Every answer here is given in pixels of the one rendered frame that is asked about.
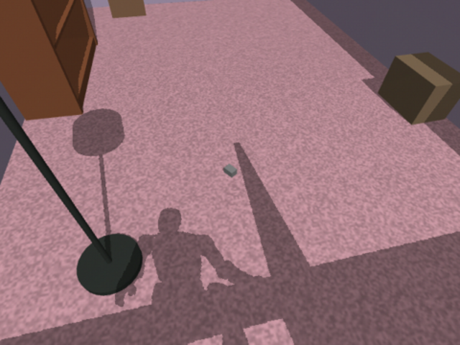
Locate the bookshelf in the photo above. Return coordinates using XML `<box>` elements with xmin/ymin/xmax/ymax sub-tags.
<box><xmin>0</xmin><ymin>0</ymin><xmax>98</xmax><ymax>120</ymax></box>

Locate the floor lamp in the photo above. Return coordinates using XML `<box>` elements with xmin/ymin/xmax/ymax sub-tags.
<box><xmin>0</xmin><ymin>97</ymin><xmax>142</xmax><ymax>295</ymax></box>

